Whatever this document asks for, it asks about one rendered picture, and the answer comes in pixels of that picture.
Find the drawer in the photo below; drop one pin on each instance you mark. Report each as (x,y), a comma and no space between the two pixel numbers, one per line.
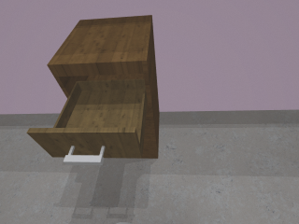
(110,113)

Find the handle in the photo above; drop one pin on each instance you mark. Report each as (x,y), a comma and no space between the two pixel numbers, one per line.
(71,159)

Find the cabinet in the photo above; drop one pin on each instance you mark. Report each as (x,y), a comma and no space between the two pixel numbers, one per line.
(113,49)

